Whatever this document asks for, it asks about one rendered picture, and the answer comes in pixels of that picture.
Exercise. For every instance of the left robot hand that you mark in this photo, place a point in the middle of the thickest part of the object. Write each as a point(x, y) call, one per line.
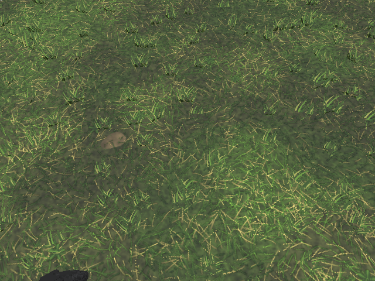
point(68, 275)

